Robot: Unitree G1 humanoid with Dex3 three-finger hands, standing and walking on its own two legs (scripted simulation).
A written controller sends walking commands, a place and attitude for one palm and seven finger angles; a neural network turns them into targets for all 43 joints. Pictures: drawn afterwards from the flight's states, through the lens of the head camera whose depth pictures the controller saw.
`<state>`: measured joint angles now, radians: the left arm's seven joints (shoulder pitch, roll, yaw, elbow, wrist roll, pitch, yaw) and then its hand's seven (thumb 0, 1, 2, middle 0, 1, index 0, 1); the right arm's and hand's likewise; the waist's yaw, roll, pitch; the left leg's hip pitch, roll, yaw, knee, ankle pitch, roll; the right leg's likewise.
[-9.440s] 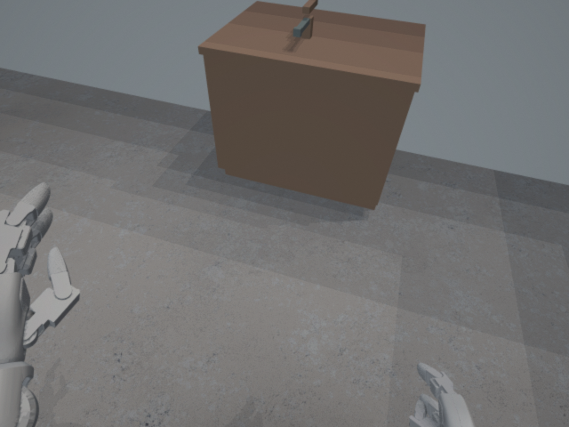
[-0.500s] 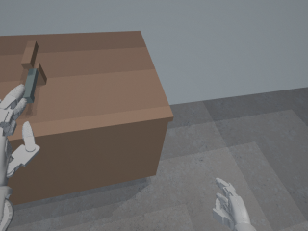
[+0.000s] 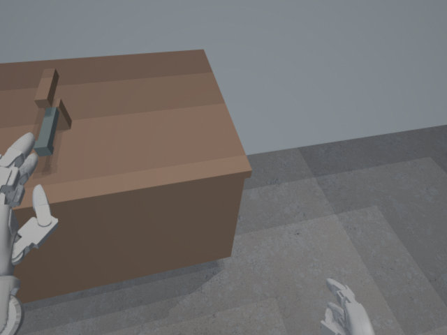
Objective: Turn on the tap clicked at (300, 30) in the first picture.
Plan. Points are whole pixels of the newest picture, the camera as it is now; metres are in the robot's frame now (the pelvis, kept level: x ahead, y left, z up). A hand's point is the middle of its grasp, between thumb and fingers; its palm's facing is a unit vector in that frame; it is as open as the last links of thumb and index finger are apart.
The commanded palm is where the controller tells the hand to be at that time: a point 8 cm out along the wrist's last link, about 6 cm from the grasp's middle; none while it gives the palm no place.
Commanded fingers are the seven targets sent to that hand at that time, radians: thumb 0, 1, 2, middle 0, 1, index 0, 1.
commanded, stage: shuffle to correct the standing spot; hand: left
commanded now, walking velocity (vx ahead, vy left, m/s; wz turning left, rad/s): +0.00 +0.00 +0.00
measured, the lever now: (43, 148) +0.47 +0.45 +0.00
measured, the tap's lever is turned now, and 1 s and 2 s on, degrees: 0 0 0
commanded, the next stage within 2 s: come to a stop and stand still in 1.48 s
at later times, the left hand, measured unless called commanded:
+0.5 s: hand (58, 204) +0.25 +0.25 +0.15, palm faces +0.36 -0.85 -0.38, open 7.4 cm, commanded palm +0.19 +0.29 +0.17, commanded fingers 0.00 0.90 0.90 -0.20 -0.30 -0.20 -0.30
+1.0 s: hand (43, 197) +0.26 +0.28 +0.15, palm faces +0.38 -0.84 -0.40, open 7.4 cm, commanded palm +0.20 +0.32 +0.17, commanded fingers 0.00 0.90 0.90 -0.20 -0.30 -0.20 -0.30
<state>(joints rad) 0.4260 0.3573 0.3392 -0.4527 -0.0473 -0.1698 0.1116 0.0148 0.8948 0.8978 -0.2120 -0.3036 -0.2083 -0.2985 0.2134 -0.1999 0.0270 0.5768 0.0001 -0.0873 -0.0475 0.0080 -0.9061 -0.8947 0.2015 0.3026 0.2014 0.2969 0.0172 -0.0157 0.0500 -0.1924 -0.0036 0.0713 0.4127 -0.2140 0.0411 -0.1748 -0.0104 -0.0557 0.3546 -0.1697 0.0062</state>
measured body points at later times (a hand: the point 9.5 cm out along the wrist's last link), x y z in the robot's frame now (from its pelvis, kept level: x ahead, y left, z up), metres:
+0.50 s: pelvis +0.02 +0.01 -0.01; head +0.03 +0.02 +0.44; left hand +0.22 +0.30 +0.17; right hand +0.19 -0.23 -0.09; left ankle +0.01 +0.09 -0.74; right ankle +0.01 -0.12 -0.74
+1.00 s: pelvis +0.03 +0.04 -0.03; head +0.06 +0.05 +0.42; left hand +0.23 +0.32 +0.17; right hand +0.19 -0.20 -0.11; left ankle +0.03 +0.12 -0.75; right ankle +0.00 -0.10 -0.72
